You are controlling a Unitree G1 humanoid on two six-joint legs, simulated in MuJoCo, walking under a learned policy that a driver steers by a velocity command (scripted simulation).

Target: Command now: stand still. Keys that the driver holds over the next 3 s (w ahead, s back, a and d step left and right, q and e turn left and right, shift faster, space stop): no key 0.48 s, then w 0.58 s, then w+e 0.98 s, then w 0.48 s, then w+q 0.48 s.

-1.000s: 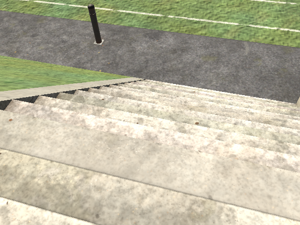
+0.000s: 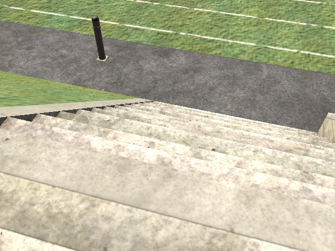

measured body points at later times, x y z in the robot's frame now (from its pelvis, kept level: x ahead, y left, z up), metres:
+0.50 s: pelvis +0.00 -0.01 +0.00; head +0.01 -0.01 +0.45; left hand +0.00 +0.24 -0.16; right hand +0.01 -0.25 -0.15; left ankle -0.02 +0.12 -0.74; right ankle +0.01 -0.15 -0.74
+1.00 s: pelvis +0.13 -0.03 +0.00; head +0.15 -0.05 +0.45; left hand +0.01 +0.19 -0.13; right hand +0.30 -0.28 -0.12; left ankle +0.27 +0.12 -0.69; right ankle +0.01 -0.13 -0.74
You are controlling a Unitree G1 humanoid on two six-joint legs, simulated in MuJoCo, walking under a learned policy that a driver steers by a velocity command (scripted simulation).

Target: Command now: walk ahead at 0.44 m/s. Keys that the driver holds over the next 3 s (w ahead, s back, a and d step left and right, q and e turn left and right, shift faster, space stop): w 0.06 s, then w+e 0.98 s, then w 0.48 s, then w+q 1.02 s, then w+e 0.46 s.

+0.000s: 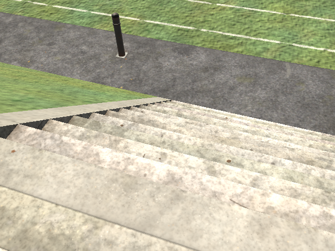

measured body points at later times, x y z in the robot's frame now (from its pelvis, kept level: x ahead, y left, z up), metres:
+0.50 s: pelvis +0.28 +0.04 +0.00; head +0.28 +0.03 +0.45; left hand +0.45 +0.28 -0.12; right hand +0.21 -0.21 -0.15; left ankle +0.24 +0.14 -0.74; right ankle +0.40 -0.15 -0.67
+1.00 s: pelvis +0.51 -0.07 +0.00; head +0.52 -0.10 +0.44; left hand +0.68 +0.14 -0.11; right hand +0.54 -0.40 -0.11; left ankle +0.68 +0.06 -0.68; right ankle +0.49 -0.14 -0.74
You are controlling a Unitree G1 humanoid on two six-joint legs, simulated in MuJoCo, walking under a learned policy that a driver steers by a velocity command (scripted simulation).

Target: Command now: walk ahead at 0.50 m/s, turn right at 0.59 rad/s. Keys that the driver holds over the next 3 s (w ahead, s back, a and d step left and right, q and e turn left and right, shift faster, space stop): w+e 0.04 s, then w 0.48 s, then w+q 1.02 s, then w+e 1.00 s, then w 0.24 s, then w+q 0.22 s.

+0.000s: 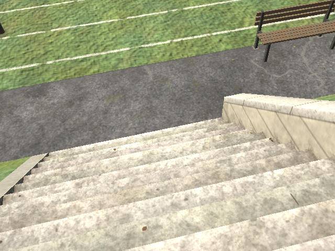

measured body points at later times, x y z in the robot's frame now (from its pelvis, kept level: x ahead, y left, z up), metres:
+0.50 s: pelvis +0.18 +0.04 -0.06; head +0.19 +0.04 +0.39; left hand +0.43 +0.22 -0.14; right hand +0.03 -0.17 -0.19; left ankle +0.08 +0.18 -0.74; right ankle +0.32 -0.13 -0.70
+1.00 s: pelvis +0.39 -0.02 -0.27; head +0.38 -0.02 +0.18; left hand +0.30 +0.22 -0.42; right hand +0.52 -0.27 -0.39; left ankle +0.56 +0.18 -0.91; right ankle +0.34 -0.14 -0.94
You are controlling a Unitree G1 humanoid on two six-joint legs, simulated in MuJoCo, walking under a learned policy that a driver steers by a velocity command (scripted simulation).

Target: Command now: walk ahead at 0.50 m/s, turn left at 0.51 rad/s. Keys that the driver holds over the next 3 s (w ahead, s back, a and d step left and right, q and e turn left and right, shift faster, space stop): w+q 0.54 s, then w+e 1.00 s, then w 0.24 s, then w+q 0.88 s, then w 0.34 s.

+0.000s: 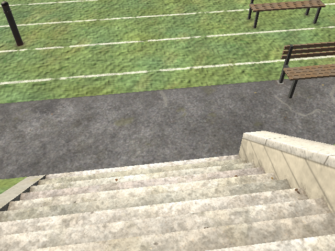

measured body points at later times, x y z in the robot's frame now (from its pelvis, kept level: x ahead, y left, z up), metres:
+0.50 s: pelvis +0.21 +0.11 -0.19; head +0.19 +0.14 +0.26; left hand +0.32 +0.39 -0.29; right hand +0.21 -0.11 -0.32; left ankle +0.13 +0.17 -0.88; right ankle +0.45 -0.03 -0.81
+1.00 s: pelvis +0.44 +0.16 -0.40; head +0.44 +0.16 +0.05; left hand +0.26 +0.31 -0.53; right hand +0.68 +0.02 -0.49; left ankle +0.58 +0.38 -1.04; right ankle +0.40 +0.02 -1.08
